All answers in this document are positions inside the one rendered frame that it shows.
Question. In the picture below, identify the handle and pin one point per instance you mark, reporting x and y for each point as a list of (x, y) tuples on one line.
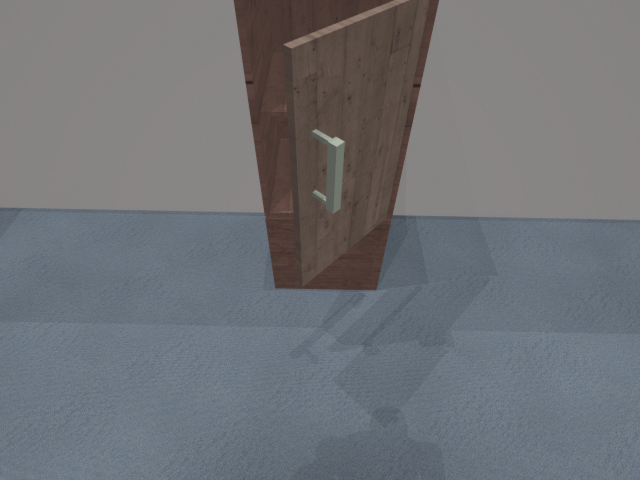
[(335, 160)]

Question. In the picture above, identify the cupboard door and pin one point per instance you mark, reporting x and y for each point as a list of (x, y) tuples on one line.
[(352, 80)]

